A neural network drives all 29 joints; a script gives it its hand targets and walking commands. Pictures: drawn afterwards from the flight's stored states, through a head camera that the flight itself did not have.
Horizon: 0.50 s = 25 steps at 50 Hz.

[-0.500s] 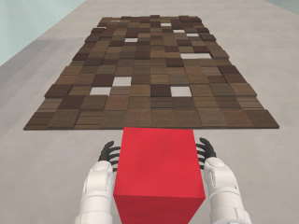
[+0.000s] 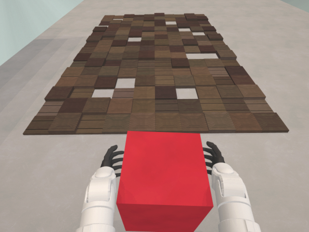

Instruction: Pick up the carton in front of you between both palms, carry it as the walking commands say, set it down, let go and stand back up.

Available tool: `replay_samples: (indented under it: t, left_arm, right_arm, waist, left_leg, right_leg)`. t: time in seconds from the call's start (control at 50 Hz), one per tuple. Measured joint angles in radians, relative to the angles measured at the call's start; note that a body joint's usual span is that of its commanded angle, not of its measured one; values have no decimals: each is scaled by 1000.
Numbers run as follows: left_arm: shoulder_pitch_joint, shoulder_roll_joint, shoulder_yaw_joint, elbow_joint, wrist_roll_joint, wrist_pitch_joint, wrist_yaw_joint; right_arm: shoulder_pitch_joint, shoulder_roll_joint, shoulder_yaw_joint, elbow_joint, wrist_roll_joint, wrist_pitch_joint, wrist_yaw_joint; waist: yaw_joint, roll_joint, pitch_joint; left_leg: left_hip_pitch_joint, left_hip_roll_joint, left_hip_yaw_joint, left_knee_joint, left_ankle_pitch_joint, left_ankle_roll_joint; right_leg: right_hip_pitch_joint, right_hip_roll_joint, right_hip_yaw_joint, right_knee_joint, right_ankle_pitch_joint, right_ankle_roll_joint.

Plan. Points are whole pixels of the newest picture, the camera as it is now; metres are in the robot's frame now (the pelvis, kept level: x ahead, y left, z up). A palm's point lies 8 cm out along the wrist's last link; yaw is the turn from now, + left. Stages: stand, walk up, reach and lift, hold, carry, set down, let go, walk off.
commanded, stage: reach and lift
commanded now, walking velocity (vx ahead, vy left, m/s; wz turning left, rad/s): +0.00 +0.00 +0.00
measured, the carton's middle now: (161, 184) +0.29 +0.00 -0.05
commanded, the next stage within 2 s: hold in 0.32 s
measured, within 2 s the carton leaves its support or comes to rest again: neither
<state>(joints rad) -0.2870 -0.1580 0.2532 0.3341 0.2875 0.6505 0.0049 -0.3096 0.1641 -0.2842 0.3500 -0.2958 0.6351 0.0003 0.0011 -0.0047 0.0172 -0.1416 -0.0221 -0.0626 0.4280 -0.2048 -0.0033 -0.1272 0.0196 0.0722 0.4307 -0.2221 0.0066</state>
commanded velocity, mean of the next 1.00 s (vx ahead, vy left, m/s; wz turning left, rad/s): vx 0.00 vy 0.00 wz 0.00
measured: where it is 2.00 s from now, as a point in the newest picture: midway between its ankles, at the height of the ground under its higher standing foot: outside the picture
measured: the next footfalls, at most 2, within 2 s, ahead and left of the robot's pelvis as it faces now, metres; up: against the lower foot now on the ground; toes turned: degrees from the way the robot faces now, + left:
left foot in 1.90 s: +0.18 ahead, +0.09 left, +0.00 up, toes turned +9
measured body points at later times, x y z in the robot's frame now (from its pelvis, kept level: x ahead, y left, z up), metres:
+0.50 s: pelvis +0.00 +0.00 +0.00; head -0.04 +0.00 +0.45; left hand +0.29 +0.15 +0.04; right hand +0.30 -0.16 +0.05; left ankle +0.02 +0.12 -0.74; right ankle +0.01 -0.13 -0.74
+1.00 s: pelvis -0.01 +0.00 +0.00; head -0.05 +0.00 +0.45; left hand +0.29 +0.15 +0.04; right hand +0.30 -0.15 +0.04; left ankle +0.02 +0.12 -0.74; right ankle +0.01 -0.13 -0.74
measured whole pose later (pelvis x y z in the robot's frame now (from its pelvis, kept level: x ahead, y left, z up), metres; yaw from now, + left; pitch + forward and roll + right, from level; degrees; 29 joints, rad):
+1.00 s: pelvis -0.01 +0.00 +0.00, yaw +0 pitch -8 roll +0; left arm -0.29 -0.16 0.23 0.25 0.28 0.76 0.00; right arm -0.31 0.16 -0.26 0.27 -0.29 0.74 0.00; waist 0.00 0.00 0.03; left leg -0.08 -0.02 -0.06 0.40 -0.19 0.00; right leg -0.06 0.02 0.08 0.41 -0.20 0.01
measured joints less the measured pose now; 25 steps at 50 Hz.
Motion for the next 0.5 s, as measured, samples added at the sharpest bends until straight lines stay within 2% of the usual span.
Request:
replay_samples:
  t: [0.34, 0.5]
  left_arm:
    - [37, 9, -37, -54, -20, 43, 5]
    - [75, 17, -77, -136, -39, 95, 10]
  right_arm:
    - [36, -9, 43, -55, 20, 46, -6]
    - [73, -18, 84, -137, 43, 100, -12]
  waist:
    - [1, 1, 2]
    - [-2, 0, -6]
  left_leg:
    - [47, 3, -4, -37, 9, -3]
    - [85, 4, -6, -68, 25, -4]
  right_leg:
    - [47, 1, -3, -34, 7, -3]
    - [84, 1, -4, -64, 23, -4]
